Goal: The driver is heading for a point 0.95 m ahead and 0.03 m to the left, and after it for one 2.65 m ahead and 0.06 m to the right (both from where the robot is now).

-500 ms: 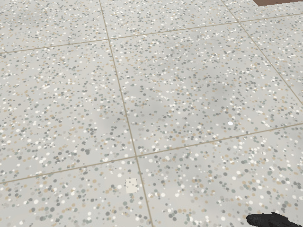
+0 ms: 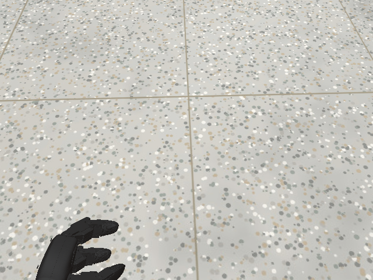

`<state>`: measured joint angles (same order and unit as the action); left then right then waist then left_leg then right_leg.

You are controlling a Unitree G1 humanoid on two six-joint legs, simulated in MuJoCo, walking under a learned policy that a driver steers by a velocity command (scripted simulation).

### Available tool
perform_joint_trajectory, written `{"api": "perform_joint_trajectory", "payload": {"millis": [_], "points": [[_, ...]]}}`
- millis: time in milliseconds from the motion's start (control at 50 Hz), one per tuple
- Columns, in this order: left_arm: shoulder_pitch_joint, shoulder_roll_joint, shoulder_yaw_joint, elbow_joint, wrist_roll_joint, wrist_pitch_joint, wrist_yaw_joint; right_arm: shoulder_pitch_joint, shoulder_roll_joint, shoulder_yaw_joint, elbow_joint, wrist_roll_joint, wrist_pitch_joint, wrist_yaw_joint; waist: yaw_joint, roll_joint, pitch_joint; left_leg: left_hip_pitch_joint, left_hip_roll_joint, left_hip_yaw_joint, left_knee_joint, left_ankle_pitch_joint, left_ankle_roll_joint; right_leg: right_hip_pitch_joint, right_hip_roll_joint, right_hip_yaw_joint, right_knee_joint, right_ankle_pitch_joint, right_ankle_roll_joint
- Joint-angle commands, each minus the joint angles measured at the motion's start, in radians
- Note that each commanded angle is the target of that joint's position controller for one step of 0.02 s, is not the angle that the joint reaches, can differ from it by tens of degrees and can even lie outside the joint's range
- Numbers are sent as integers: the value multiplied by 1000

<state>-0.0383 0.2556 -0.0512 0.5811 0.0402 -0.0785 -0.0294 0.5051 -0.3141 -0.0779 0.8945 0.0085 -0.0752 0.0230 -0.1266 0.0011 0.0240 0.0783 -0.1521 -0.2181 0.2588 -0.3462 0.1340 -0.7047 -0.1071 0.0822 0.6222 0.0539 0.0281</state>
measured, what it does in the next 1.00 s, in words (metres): walks ahead: right foot, then left foot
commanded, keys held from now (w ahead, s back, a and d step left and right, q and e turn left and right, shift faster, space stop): w+q+shift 0.36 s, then w+shift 0.04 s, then w+e+shift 0.40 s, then e+shift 0.20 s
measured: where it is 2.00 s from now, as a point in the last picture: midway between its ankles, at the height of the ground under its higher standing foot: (108, 136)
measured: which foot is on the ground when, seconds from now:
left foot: down 0.00-0.06, up 0.08-0.50, down 0.52-0.94, up 0.96-1.00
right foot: up 0.00-0.06, down 0.08-0.52, up 0.54-0.92, down 0.94-1.00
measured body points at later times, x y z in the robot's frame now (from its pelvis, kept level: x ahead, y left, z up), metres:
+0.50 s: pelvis +0.47 +0.02 -0.03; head +0.50 +0.04 +0.42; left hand +0.27 +0.22 -0.15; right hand +0.82 -0.05 -0.07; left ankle +0.60 +0.13 -0.73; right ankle +0.27 -0.18 -0.71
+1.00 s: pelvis +0.91 +0.15 -0.04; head +0.94 +0.16 +0.41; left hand +0.99 +0.43 -0.16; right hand +0.99 -0.11 -0.17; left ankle +0.66 +0.19 -0.61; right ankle +1.05 +0.16 -0.73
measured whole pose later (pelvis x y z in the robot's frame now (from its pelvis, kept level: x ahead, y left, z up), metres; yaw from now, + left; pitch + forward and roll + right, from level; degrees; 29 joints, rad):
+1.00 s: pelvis +0.91 +0.15 -0.04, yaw +7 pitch -1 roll +0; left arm 0.17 0.29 0.05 0.78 0.03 -0.04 -0.04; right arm 0.31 -0.25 -0.03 0.86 0.00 -0.08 -0.03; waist 0.02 -0.02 0.09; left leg -0.11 -0.01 0.12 1.28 -0.45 -0.04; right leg -0.55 0.13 -0.13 0.66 -0.11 -0.21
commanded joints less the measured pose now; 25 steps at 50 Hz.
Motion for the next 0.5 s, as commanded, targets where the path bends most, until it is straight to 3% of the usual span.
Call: {"api": "perform_joint_trajectory", "payload": {"millis": [20,40,60,80,100,120,140,160,180,200,240,260,320,380,420,440,460,480,500], "points": [[21,139,47,-41,-6,-11,16,-50,-198,-52,-72,0,-12,-13,76,53,-8,-227,166,-152,52,730,49,414,110,-79,-114,5,-16],[131,182,68,-11,-10,-16,29,-59,-227,-58,-74,-10,-11,-14,131,51,-93,-189,164,-148,219,855,25,536,135,-77,-109,-94,-27],[314,220,90,32,-11,-21,44,-110,-251,-62,-85,-17,-13,-12,247,47,-185,-255,138,-133,452,839,4,737,108,-72,-95,-161,-34],[536,287,120,67,9,-24,67,-149,-172,-41,-111,-22,-25,-11,341,-5,-314,-407,97,-84,765,616,-2,981,-52,74,-58,-438,-60],[552,359,138,73,57,-23,67,-34,19,7,-159,25,-25,-18,235,-323,-455,-708,-4,28,1098,-201,-25,1215,-391,594,-205,-691,-144],[478,337,151,72,28,-10,58,-64,-56,15,-181,13,-11,-23,213,-344,-444,-841,66,82,1202,-113,-8,1144,-393,835,-344,-867,-186],[382,225,130,61,19,-8,55,-181,-110,5,-170,-11,3,-23,222,-190,-250,-884,134,111,1174,5,-8,984,-321,628,-356,-846,-165],[347,165,117,77,16,-6,49,-234,-114,3,-174,-25,12,-10,212,-87,-145,-868,171,129,1123,63,-16,858,-274,447,-343,-642,-152],[364,141,110,105,19,-6,49,-282,-99,2,-181,-35,22,7,206,-51,-84,-847,198,132,1092,71,-21,773,-224,303,-354,-468,-130],[390,122,104,137,15,-13,49,-277,-69,8,-199,-41,37,23,177,-101,-57,-833,215,133,1080,68,-29,718,-212,220,-361,-374,-126],[433,68,93,195,-13,-30,34,-334,-12,25,-237,-43,64,37,151,-96,-12,-870,247,148,1074,73,-28,679,-182,76,-391,-216,-95],[427,80,95,202,-19,-40,26,-358,-2,33,-267,-43,72,44,134,-114,-1,-889,255,160,1055,95,-30,661,-198,28,-404,-123,-96],[364,93,99,212,-18,-58,23,-458,-13,46,-329,-43,74,60,95,-100,55,-859,252,208,903,261,-31,579,-141,-178,-475,35,-74],[414,129,103,245,-16,-62,30,-570,-12,61,-359,-45,69,82,113,-33,124,-731,207,328,609,369,3,561,-92,-318,-531,208,-56],[478,174,107,266,-15,-59,36,-567,-6,67,-341,-51,59,81,108,-45,104,-577,129,371,510,374,38,604,-116,-333,-501,596,-63],[504,205,110,276,-14,-51,41,-524,-19,64,-316,-55,54,71,82,-72,73,-506,83,376,489,332,52,655,-135,-326,-445,803,-74],[497,251,117,279,-14,-35,48,-437,-53,52,-285,-60,48,58,24,-98,25,-404,47,363,460,255,65,687,-153,-321,-308,938,-89],[470,285,121,276,-13,-19,55,-275,-95,33,-232,-63,45,43,-62,-117,-58,-227,33,326,428,191,83,674,-171,-305,-99,995,-113],[432,287,119,270,-18,-5,57,-79,-133,10,-165,-66,44,22,-161,-107,-136,7,55,269,313,200,104,582,-151,-305,185,893,-125]]}}
Velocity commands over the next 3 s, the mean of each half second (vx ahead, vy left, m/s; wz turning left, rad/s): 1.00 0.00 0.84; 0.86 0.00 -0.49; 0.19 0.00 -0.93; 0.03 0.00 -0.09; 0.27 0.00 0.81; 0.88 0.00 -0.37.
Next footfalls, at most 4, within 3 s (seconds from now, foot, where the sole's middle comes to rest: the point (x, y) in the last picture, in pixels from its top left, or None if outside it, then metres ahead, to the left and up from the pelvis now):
0.08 right None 0.30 -0.18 -0.77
0.52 left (133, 238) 0.63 0.15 -0.77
0.94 right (127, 141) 1.10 0.16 -0.77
1.54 left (98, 117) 1.26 0.29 -0.77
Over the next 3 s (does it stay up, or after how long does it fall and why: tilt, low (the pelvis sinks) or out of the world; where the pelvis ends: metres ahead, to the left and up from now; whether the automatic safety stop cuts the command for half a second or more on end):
stays up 1.58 0.35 -0.01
